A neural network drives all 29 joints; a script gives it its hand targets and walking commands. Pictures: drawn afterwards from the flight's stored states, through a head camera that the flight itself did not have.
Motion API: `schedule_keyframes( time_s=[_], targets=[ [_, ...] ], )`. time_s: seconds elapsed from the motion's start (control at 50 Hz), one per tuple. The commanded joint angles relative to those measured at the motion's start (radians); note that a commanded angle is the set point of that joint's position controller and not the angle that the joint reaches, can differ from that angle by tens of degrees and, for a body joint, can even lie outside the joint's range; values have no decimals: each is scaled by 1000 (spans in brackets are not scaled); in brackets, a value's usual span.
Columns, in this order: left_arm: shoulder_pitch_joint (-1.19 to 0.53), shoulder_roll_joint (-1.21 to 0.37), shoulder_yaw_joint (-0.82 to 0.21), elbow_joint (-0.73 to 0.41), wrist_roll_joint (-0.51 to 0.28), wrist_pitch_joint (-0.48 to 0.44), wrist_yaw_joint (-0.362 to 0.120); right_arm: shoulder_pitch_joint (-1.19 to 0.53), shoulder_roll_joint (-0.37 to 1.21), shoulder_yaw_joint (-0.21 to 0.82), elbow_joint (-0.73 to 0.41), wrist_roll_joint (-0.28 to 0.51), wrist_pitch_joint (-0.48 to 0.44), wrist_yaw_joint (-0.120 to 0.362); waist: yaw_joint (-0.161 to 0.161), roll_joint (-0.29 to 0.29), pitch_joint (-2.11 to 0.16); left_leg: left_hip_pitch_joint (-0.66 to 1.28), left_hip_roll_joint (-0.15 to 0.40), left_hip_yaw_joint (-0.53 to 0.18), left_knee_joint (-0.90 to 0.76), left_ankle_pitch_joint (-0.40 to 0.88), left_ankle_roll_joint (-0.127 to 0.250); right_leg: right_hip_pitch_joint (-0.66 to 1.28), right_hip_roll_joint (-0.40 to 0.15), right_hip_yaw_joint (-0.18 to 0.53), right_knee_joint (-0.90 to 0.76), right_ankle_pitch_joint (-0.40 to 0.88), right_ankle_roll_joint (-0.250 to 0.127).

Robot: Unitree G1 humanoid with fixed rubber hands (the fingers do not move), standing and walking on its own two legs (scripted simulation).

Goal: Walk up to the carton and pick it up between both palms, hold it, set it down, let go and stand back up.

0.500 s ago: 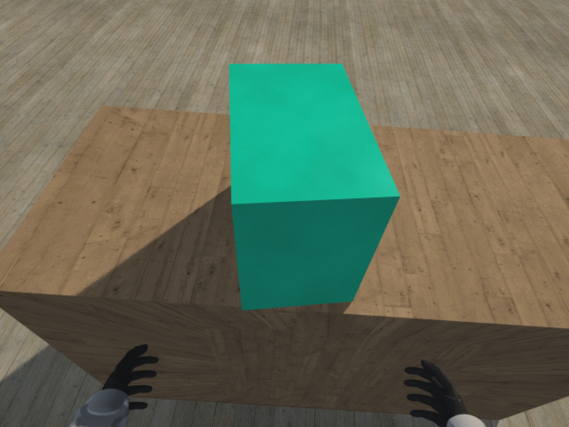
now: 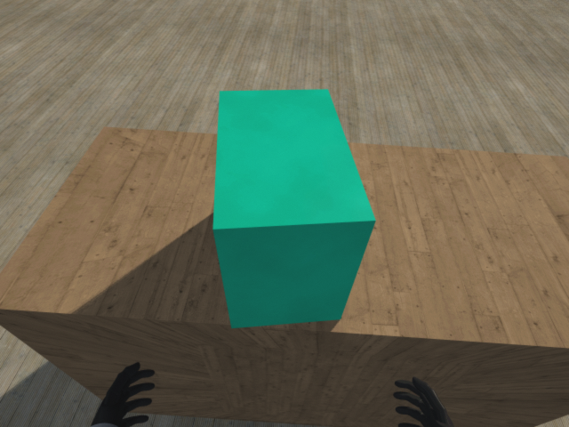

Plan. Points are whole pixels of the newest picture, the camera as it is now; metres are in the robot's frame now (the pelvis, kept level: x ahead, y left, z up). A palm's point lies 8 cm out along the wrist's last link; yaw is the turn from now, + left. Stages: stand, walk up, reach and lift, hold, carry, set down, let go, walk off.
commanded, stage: reach and lift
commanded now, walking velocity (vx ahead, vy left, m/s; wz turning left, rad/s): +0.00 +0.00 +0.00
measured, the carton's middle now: (280, 206) +0.45 +0.05 +0.06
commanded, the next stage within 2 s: none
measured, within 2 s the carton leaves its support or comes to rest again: neither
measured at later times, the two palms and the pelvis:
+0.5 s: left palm (123, 409) +0.16 +0.23 -0.03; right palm (452, 424) +0.17 -0.19 -0.03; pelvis +0.01 +0.02 +0.00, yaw -1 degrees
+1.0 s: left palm (149, 370) +0.19 +0.19 +0.03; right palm (462, 390) +0.20 -0.19 +0.03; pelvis -0.01 +0.00 +0.00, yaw -2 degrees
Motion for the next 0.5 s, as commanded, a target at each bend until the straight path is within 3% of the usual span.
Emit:
schedule_keyframes(
  time_s=[0.0, 0.1, 0.24, 0.48],
  targets=[
    [-10, 107, 20, -186, -3, -74, 23, -32, -130, -46, -170, 20, -74, 11, 13, 1, -147, 101, -63, 40, -21, 234, 26, 1, -19, 44, -119, 142, 57],
    [7, 61, -22, -261, -2, -103, 59, -13, -147, -46, -212, 59, -80, 46, 18, 37, -127, 134, -51, 31, -31, 251, 19, -49, -8, 42, -151, 62, 22],
    [77, 2, -55, -375, 19, -134, 99, 44, -191, -45, -258, 122, -91, 83, 14, 57, -141, 178, -43, 16, -27, 326, 6, -59, 5, 42, -164, 101, -5],
    [153, -61, -98, -497, 22, -194, 130, 102, -207, -51, -418, 180, -120, 88, 18, 7, -123, 174, -44, 16, -28, 327, 16, -62, 12, 52, -173, 117, -14]
  ],
)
